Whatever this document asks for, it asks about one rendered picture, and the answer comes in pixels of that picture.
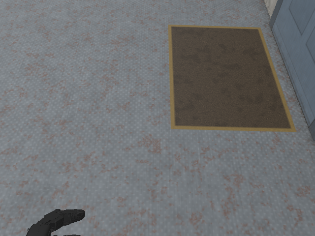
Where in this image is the robot left hand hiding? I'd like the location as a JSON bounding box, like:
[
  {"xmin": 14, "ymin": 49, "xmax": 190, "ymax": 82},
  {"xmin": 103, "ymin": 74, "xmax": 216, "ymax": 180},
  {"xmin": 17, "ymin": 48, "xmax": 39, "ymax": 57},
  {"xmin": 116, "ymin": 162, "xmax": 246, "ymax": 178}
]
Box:
[{"xmin": 26, "ymin": 208, "xmax": 86, "ymax": 236}]

